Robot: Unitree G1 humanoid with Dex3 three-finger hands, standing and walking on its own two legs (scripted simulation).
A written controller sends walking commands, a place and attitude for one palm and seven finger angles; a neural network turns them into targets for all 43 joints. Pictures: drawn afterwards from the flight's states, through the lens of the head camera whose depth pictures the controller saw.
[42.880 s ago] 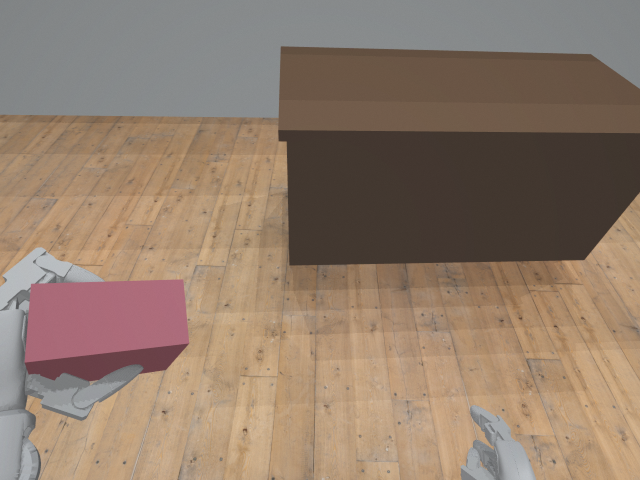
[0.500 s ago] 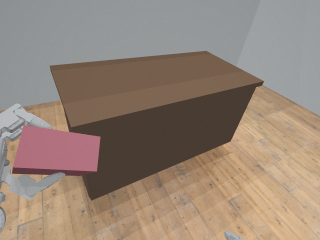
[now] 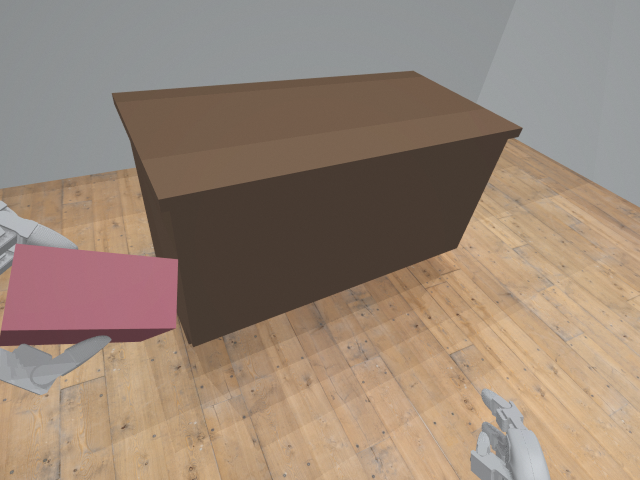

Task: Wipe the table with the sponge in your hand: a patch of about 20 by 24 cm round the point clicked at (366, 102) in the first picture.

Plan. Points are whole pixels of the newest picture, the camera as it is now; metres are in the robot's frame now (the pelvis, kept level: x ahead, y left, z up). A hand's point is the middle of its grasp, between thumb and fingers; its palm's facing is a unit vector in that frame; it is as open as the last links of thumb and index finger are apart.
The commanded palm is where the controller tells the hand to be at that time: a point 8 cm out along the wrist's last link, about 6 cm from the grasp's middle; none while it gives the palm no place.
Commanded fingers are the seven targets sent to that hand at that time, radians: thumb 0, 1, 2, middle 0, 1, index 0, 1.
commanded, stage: stop stepping back and stand still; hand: left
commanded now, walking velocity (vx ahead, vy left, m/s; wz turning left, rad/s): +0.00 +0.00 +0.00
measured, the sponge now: (113, 302) +0.23 +0.22 +0.18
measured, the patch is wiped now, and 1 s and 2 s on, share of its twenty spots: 0.95 0.95 0.95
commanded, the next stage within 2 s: stand and wait in 1.44 s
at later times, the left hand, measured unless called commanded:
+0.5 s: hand out of the picture +0.14 +0.27 +0.20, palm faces +0.45 -0.82 -0.36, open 10.5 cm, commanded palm +0.09 +0.29 +0.22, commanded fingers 0.00 0.10 1.30 -1.20 -1.60 -1.20 -1.60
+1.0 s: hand out of the picture +0.10 +0.31 +0.19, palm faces +0.48 -0.81 -0.33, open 10.5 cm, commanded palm +0.04 +0.33 +0.22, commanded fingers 0.00 0.10 1.30 -1.20 -1.60 -1.20 -1.60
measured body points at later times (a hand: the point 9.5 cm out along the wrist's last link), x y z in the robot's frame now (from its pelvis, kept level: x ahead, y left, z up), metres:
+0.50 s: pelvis -0.06 +0.01 +0.01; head -0.07 +0.04 +0.46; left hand +0.11 +0.31 +0.22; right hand +0.12 -0.25 -0.04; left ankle -0.07 +0.12 -0.70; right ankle +0.00 -0.11 -0.68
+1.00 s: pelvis -0.10 +0.04 +0.03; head -0.13 +0.05 +0.48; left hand +0.06 +0.35 +0.21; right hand +0.07 -0.17 -0.05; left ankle -0.09 +0.13 -0.70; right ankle -0.04 -0.07 -0.70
